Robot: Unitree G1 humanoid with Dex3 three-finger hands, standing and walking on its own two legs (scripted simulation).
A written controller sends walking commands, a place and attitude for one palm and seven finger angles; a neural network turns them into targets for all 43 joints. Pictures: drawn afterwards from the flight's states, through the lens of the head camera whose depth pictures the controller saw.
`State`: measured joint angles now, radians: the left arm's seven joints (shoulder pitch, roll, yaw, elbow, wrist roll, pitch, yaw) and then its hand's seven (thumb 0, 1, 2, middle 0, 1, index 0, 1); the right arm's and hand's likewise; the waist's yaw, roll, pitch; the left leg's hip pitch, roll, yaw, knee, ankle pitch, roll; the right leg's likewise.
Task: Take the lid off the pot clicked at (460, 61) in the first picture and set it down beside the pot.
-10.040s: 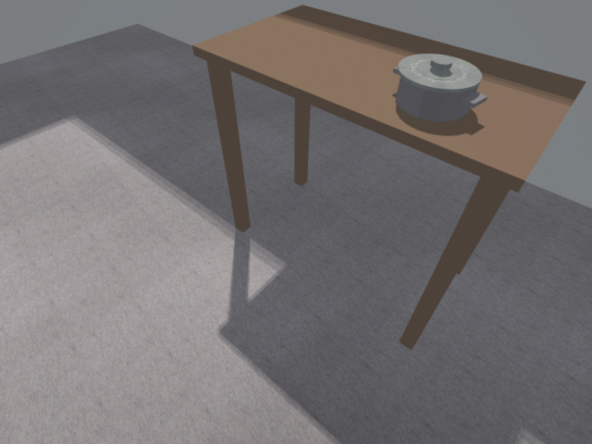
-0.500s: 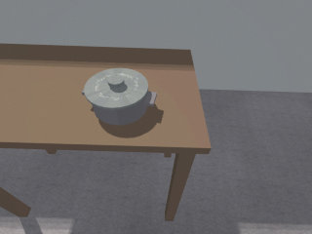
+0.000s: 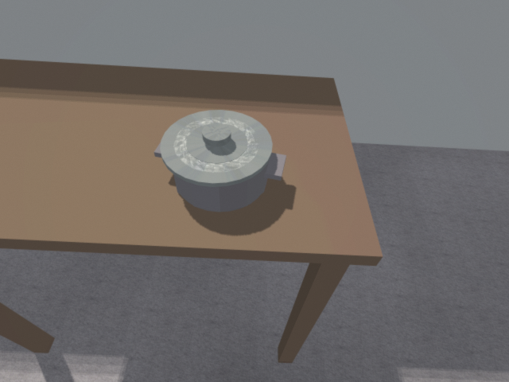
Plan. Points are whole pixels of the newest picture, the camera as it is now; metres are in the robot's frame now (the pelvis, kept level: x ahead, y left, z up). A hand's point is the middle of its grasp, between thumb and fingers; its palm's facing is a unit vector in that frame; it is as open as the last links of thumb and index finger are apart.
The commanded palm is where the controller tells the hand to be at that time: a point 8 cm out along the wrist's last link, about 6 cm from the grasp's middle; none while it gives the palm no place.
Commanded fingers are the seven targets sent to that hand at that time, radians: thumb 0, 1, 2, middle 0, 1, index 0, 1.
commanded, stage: come to a stop and stand still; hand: left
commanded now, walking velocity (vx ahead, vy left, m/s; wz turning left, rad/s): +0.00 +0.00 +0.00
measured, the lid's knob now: (216, 134) +0.45 +0.10 +0.16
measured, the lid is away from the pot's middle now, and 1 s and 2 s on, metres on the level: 0.00 0.00 0.00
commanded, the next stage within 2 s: look again from close up in 0.16 s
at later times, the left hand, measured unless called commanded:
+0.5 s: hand out of the picture -0.01 +0.18 -0.17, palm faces +0.02 -0.98 -0.20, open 7.4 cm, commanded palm none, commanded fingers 0.00 0.90 0.90 -0.20 -0.30 -0.20 -0.30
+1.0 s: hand out of the picture -0.01 +0.17 -0.17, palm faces +0.02 -0.98 -0.18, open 7.4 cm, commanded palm none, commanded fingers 0.00 0.90 0.90 -0.20 -0.30 -0.20 -0.30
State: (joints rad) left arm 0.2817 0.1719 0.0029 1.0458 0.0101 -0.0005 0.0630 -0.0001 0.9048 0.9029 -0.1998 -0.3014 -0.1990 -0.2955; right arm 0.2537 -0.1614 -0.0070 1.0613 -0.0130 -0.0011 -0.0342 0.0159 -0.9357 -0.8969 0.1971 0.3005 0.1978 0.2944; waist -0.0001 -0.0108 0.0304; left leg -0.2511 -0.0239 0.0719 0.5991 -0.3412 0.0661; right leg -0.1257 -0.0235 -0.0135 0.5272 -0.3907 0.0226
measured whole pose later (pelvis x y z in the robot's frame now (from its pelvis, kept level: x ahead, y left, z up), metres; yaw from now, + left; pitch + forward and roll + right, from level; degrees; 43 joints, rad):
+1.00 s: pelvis -0.01 +0.00 +0.01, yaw +0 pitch -1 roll +0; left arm 0.28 0.17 0.00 1.07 0.01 0.00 0.04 0.00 0.90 0.90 -0.20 -0.30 -0.20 -0.30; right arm 0.22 -0.16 0.00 1.10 -0.01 0.00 -0.03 0.01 -0.93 -0.90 0.20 0.30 0.20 0.29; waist 0.01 -0.03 0.05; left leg -0.21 -0.04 0.07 0.47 -0.25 0.07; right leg -0.11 -0.04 -0.01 0.44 -0.32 0.03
